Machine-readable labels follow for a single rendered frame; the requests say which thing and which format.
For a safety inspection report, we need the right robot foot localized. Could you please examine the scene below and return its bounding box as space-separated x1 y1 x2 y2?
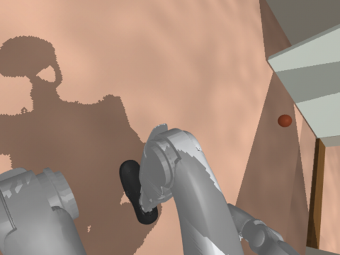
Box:
119 160 158 225

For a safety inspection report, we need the right robot hand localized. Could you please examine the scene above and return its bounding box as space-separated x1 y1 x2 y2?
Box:
227 203 255 241

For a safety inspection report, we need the right robot arm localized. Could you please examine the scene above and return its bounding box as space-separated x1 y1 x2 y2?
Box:
242 219 300 255

